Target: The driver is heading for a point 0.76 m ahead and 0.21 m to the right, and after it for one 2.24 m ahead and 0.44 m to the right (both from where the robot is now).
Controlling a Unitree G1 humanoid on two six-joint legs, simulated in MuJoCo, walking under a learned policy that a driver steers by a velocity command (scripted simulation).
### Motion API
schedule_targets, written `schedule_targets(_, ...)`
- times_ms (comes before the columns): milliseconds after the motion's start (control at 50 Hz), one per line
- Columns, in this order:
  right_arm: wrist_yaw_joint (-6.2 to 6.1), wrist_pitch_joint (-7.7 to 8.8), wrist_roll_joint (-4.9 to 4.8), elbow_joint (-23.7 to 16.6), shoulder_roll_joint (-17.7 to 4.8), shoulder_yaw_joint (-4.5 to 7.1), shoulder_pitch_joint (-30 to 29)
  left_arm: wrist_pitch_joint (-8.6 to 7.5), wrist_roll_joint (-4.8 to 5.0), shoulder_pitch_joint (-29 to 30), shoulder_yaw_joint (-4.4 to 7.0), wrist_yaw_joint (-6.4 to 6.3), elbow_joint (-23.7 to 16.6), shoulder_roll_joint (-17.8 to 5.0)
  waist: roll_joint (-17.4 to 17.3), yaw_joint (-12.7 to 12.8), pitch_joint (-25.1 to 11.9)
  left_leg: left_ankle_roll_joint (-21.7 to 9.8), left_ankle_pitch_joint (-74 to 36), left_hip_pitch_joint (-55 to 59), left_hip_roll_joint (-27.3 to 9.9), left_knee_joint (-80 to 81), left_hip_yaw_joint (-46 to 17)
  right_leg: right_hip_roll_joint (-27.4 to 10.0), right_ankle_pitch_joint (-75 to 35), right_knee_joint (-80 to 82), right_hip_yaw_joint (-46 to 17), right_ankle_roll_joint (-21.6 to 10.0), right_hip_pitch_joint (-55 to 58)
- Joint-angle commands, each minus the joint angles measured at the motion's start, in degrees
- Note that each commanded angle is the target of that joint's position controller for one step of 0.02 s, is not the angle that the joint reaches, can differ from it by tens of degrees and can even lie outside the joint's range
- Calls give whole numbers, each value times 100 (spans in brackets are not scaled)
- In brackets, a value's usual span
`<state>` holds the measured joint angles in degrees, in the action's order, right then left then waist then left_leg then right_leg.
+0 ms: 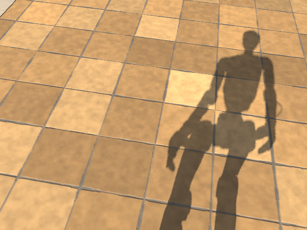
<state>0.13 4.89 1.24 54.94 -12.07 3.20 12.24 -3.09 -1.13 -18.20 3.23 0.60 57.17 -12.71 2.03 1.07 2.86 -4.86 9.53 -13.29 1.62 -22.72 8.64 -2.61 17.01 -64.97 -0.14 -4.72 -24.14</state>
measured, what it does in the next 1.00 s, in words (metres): walks ahead, turning right: right foot, then left foot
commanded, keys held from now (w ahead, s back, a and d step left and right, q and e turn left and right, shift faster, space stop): w+e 0.64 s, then w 0.36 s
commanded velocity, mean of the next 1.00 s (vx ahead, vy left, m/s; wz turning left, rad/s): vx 0.50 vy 0.00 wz -0.42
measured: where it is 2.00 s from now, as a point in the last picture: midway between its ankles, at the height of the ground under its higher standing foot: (197, 191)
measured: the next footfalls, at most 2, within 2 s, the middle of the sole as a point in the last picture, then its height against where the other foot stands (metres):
right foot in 0.40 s outside the picture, level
left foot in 0.94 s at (176, 183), level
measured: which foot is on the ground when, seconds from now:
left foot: down 0.00-0.38, up 0.40-0.92, down 0.94-1.00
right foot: up 0.00-0.38, down 0.40-0.96, up 0.98-1.00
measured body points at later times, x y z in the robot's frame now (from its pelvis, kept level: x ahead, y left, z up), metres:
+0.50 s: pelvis +0.26 -0.06 -0.02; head +0.29 -0.07 +0.43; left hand +0.44 +0.17 -0.14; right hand +0.23 -0.31 -0.16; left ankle +0.15 +0.09 -0.63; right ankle +0.30 -0.10 -0.74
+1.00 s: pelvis +0.54 -0.11 -0.02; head +0.57 -0.12 +0.43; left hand +0.64 +0.15 -0.16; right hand +0.59 -0.41 -0.12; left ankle +0.66 -0.07 -0.74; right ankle +0.33 -0.11 -0.68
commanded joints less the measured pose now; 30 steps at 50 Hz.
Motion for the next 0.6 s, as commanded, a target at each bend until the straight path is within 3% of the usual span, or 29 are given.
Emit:
schedule_targets(20,-48,191,-49,-62,-451,64,451,150,-56,-399,64,91,-164,-147,-569,83,-49,-325,-596,373,-1599,1549,-1162,-330,-446,-81,-199,54,-678)
schedule_targets(80,-67,226,-39,-3,-522,76,717,223,-34,216,72,133,-399,-158,-533,19,102,-275,-943,602,-1536,1631,-676,-408,-1035,256,-122,133,-1324)
schedule_targets(160,-103,220,-40,68,-482,38,971,200,-21,1006,21,191,-708,-100,-525,-114,278,-188,-1565,861,-1406,1595,-121,-317,-1694,1413,145,190,-1513)
schedule_targets(260,-194,157,-24,228,-608,54,1436,176,-61,1795,-63,244,-1077,-54,-553,-330,378,-151,-2672,1653,-1600,1308,345,-110,-1643,2607,717,-26,-1320)
schedule_targets(320,-248,69,4,226,-780,94,1372,180,-79,1604,-8,231,-1105,-182,-737,-136,153,-102,-4744,2089,-1709,515,620,275,-923,2842,996,-345,-760)
schedule_targets(360,-260,-25,27,165,-961,152,1233,174,-85,907,90,185,-937,-353,-859,186,-273,-135,-5790,2178,-1757,-720,702,653,-290,2941,1113,-629,17)
schedule_targets(380,-231,-79,17,106,-1034,175,1180,133,-102,315,176,151,-771,-497,-802,427,-621,-115,-5437,1916,-1753,-1755,704,809,-213,3263,1033,-786,782)
schedule_targets(400,-187,-91,-19,-34,-1039,179,1004,91,-178,-508,324,83,-549,-830,-407,876,-1041,64,-4075,918,-1610,-3335,754,473,-215,3818,339,-1058,2094)
schedule_targets(420,-76,-55,-89,-414,-354,54,1208,103,-205,-510,497,12,-602,-1516,893,481,-1470,386,1092,-1617,-614,-5486,632,-1311,-380,3985,-2438,-1863,3900)
schedule_targets(440,-25,26,-69,-717,-731,122,548,187,-17,-589,519,20,-662,-1643,436,615,-1693,462,2053,-2707,9,-6339,-708,-1711,-406,4837,-4268,-2219,4131)
schedule_targets(460,8,112,-82,-877,-694,91,93,213,23,-286,470,-32,-640,-1478,50,497,-859,398,1447,-3238,-447,-6092,-1046,-1622,-678,4965,-3284,-1987,3601)
schedule_targets(480,4,172,-100,-857,-698,74,161,191,59,-33,388,-50,-649,-1142,-291,259,-457,387,1016,-2977,-652,-5512,-1032,-1412,-1224,5056,-2725,-1709,2889)
schedule_targets(500,-16,139,-50,-777,-703,91,262,151,65,246,327,-69,-691,-928,-523,-9,-199,429,885,-2604,-793,-5042,-1036,-1088,-1830,5117,-2200,-1453,2303)
schedule_targets(540,7,-93,137,-768,-629,80,476,39,126,401,240,-96,-745,-759,-369,-271,-275,603,843,-1982,-880,-4533,-1049,-687,-2521,5188,-1616,-1291,1748)
schedule_targets(600,65,-284,159,-945,-536,50,202,-83,139,80,282,-71,-710,-1009,-213,-264,-249,794,582,-2058,-861,-3935,-881,-436,-2897,5263,-1379,-1236,1524)
Keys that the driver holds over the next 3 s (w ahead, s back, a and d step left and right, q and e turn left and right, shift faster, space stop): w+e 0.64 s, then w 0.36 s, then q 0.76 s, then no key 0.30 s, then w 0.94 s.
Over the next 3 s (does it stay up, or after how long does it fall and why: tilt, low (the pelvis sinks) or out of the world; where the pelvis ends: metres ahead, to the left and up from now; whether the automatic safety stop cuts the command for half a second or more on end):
stays up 0.98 -0.13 0.00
